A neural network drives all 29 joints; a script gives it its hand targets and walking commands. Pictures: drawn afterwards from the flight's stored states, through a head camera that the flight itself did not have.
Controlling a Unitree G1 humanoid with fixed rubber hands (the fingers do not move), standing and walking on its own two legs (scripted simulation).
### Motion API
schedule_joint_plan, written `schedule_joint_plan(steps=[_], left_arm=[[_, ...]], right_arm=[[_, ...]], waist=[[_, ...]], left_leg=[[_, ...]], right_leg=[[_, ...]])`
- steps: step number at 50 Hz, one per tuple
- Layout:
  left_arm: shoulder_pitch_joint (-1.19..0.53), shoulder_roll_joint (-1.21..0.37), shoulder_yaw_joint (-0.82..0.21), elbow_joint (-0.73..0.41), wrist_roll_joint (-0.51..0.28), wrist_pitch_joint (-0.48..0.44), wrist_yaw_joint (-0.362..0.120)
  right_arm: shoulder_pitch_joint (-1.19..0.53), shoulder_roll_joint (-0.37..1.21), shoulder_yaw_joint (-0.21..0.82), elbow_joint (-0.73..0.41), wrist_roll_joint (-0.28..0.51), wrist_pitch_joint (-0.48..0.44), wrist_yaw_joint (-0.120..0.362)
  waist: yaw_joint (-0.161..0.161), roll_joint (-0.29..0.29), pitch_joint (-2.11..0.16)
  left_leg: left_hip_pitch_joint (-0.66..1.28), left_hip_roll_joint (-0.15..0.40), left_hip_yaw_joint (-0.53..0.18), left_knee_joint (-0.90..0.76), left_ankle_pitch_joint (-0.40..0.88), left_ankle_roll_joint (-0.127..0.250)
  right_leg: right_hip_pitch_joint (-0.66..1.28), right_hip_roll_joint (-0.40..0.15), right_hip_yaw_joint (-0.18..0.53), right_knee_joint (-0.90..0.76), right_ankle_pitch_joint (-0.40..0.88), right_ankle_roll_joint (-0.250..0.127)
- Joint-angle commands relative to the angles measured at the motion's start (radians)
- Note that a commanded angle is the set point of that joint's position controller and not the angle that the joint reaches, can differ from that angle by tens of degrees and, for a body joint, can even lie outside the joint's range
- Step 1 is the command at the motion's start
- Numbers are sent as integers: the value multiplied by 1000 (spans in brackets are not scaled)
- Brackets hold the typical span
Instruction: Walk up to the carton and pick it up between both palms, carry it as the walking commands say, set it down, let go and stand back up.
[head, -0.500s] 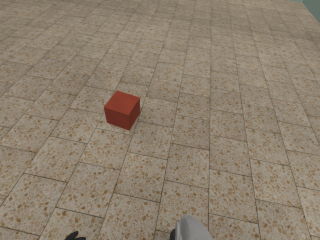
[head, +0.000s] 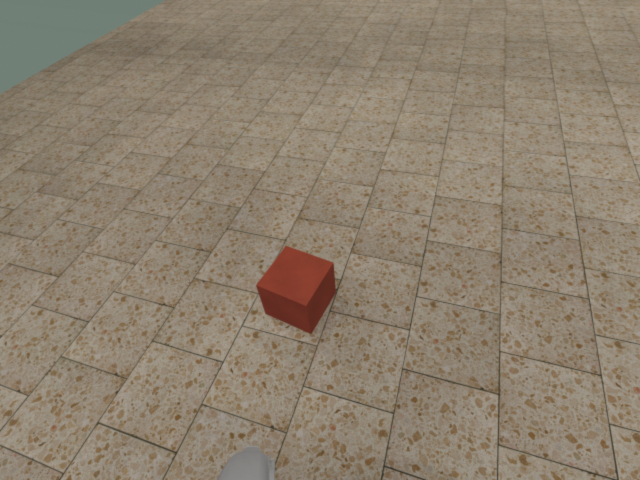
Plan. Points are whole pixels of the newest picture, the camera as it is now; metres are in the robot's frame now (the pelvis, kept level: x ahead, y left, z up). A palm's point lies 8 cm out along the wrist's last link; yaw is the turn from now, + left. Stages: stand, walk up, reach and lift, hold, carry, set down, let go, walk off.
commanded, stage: walk up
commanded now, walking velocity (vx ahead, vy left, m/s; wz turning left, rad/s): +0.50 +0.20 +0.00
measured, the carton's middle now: (298, 289) +0.89 +0.18 -0.70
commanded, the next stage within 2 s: none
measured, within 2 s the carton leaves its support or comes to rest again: neither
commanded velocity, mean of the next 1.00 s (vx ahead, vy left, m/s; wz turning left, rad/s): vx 0.37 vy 0.02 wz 0.01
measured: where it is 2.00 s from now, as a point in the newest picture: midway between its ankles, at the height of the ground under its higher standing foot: (320, 424)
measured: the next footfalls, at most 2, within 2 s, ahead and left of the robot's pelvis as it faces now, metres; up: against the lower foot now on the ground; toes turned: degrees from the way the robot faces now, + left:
left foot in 0.30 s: +0.29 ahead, +0.21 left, +0.00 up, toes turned +9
right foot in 0.78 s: +0.51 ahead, -0.06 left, +0.00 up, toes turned -9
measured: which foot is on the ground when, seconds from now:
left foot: up 0.00-0.28, down 0.30-0.78, up 0.80-1.00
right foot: down 0.00-0.28, up 0.30-0.76, down 0.78-1.00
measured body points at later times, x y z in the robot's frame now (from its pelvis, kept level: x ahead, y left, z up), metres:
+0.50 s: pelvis +0.24 +0.10 -0.01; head +0.26 +0.13 +0.44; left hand +0.28 +0.34 -0.18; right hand +0.24 -0.16 -0.14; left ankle +0.25 +0.20 -0.76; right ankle +0.24 -0.05 -0.66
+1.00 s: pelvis +0.41 +0.03 -0.01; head +0.44 -0.01 +0.44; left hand +0.39 +0.28 -0.14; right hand +0.44 -0.21 -0.18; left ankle +0.37 +0.19 -0.66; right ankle +0.47 -0.05 -0.76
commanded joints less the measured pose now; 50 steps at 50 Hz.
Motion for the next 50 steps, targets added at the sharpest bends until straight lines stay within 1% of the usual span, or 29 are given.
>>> schedule_joint_plan(steps=[1, 8, 9, 10, 11, 12, 13, 14, 15, 16, 17, 19, 20, 23, 27, 28, 29, 33, 35, 36, 38, 39, 40, 41, 42, 43, 46, 48, 50], left_arm=[[61, 133, 19, -48, 7, -19, 5], [187, 114, 22, -10, 19, -10, 20], [135, 85, 14, -20, 18, -8, 18], [120, 94, 20, -15, 16, -4, 20], [112, 131, 29, -17, 20, -3, 20], [98, 131, 35, -14, 16, -4, 23], [86, 150, 35, -16, 11, 0, 19], [48, 109, 25, -34, 10, -2, 14], [56, 53, 18, -58, 10, -6, 16], [70, 6, 15, -58, -11, -6, 16], [36, 56, 35, -60, -7, -3, 15], [-37, 36, 12, -56, -9, 2, 10], [-69, 52, 21, -63, 4, 15, 7], [-59, 51, 23, -38, 13, 64, -8], [-201, 57, 22, -89, 15, 100, -26], [-253, 61, 17, -107, 14, 98, -31], [-295, 56, 13, -131, 12, 92, -40], [-402, 53, 9, -145, 11, 79, -41], [-444, 44, 3, -191, 5, 55, -40], [-408, 72, 10, -171, 13, 50, -32], [-241, 109, 34, -114, 20, 23, -12], [-113, 177, 48, -86, 39, 4, 2], [-9, 275, 68, -56, 48, 4, 12], [17, 298, 80, -28, 14, 22, 19], [-73, 253, 65, -55, 9, 23, 17], [-145, 223, 50, -62, 8, 28, 23], [-191, 114, 17, -47, 8, 20, 22], [-204, 94, 10, -57, 8, 14, 16], [-118, 125, 9, -24, 16, 11, 24]], right_arm=[[-54, -7, 7, -41, 2, -2, 11], [-223, 11, 11, -77, 22, -23, 13], [-244, 11, 7, -91, 21, -30, 11], [-220, 23, 10, -82, 11, -33, 6], [-176, 15, 8, -61, 10, -39, -2], [-92, -15, -8, -31, -1, -45, -11], [-10, -25, -25, 7, -9, -56, -20], [191, -70, -45, 52, -15, -71, -35], [350, -160, -67, 66, -32, -89, -51], [391, -263, -81, 80, -13, -88, -54], [311, -236, -75, 75, 2, -84, -53], [147, -117, -45, 48, 4, -97, -48], [134, -65, -26, 38, 4, -100, -50], [146, -15, -6, 49, 16, -105, -49], [246, -41, 2, 73, 14, -105, -58], [256, -42, 1, 73, 10, -102, -61], [253, -39, 4, 69, 6, -104, -63], [272, -69, -8, 76, 8, -94, -71], [302, -51, -5, 110, 15, -77, -73], [307, -53, -11, 120, 13, -69, -76], [338, -41, -5, 132, 25, -65, -76], [347, -17, -1, 120, 29, -70, -73], [365, 49, 10, 89, 41, -67, -81], [354, 0, -13, 91, 22, -50, -78], [299, -57, -32, 83, 1, -39, -65], [282, -34, -35, 97, 0, -28, -55], [259, 14, -36, 94, 8, -2, -44], [259, 27, -33, 96, 2, 15, -36], [203, 24, -33, 76, -12, 29, -38]], waist=[[-16, -165, 136], [48, -243, 159], [14, -269, 136], [17, -309, 97], [-2, -294, 115], [-47, -208, 97], [-73, -155, 12], [-174, -74, -104], [-210, 158, -259], [-218, 127, -288], [-175, 102, -216], [-114, 60, -53], [-98, 79, -11], [-43, 106, 26], [-60, 167, 86], [-69, 127, 98], [-70, 160, 115], [-113, 121, 58], [-95, 228, 73], [-83, 191, 71], [-26, 15, 15], [27, -164, -92], [38, -356, -182], [46, -316, -164], [14, -209, -95], [-18, -113, -66], [-44, -203, -2], [-63, -207, 10], [-56, -207, 5]], left_leg=[[-73, 13, 39, -100, 70, -22], [-49, -13, 115, -366, -56, -29], [65, -16, 103, -415, -111, -15], [137, -55, 148, -418, -141, -10], [184, -51, 141, -457, -200, -8], [271, -73, 130, -504, -229, 5], [437, -117, 190, -560, -223, 21], [686, -25, 82, -537, -204, 42], [937, 270, -251, -559, -295, 78], [990, 459, -627, -717, -239, 148], [847, 436, -620, -737, -149, 183], [628, 293, -301, -719, 36, 148], [517, 254, -216, -740, 118, 133], [422, 176, -31, -738, 364, 77], [418, 159, 15, -776, 301, 69], [437, 155, 26, -787, 260, 77], [408, 145, 56, -801, 255, 71], [519, 166, 41, -764, 239, 93], [491, 102, 77, -737, 128, 95], [509, 96, 75, -676, 133, 103], [409, 73, 82, -471, 70, 78], [311, 6, 111, -284, -175, 37], [134, -85, 120, 15, -623, 7], [135, -79, 21, 127, -615, 8], [130, -53, -8, 189, -562, -1], [139, -25, -28, 196, -479, 6], [204, -7, -19, 131, -303, 19], [185, -25, -1, 114, -245, 5], [159, -36, 2, 77, -220, -19]], right_leg=[[-67, -225, 184, -194, 97, -13], [97, -250, 124, -172, 197, -41], [45, -224, 86, -169, 128, -40], [47, -200, 59, -143, 134, -45], [36, -212, 56, -103, 148, -45], [20, -242, 82, -7, 283, -43], [18, -198, 16, 179, 480, -41], [-141, -155, 11, 413, 324, -10], [-366, -82, 10, 724, -243, 3], [-568, 25, 101, 897, -372, 17], [-582, -40, 177, 992, -260, 34], [-550, -84, 163, 971, -122, 34], [-490, -105, 161, 949, -71, 31], [-408, -79, 133, 856, -23, 56], [-483, -59, 82, 722, 82, 77], [-504, -72, 83, 660, 108, 86], [-477, -67, 61, 560, 137, 91], [-418, -24, 15, 348, 119, 101], [-324, -20, 20, 305, 69, 75], [-279, 8, -11, 253, 66, 74], [-19, 16, -32, 136, 137, 70], [151, -153, 125, 116, 267, 46], [290, -414, 446, 44, 337, -52], [183, -455, 604, -33, 305, -128], [89, -437, 612, -51, 319, -108], [28, -412, 505, -44, 307, -83], [-122, -295, 262, -87, 343, -30], [-114, -243, 201, -96, 306, -20], [-96, -264, 230, -128, 180, -18]])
